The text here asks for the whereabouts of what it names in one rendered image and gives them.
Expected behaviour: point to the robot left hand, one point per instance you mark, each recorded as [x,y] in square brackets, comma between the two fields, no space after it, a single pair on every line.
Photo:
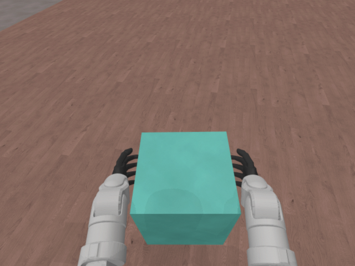
[122,166]

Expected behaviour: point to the robot right hand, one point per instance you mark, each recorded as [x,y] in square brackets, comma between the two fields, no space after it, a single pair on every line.
[247,168]

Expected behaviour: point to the robot right forearm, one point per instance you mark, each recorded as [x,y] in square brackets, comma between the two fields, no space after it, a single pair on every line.
[265,224]

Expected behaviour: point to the carton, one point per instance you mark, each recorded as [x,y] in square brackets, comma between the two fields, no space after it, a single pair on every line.
[185,190]

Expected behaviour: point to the robot left forearm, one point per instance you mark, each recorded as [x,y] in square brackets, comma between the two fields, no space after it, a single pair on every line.
[106,230]

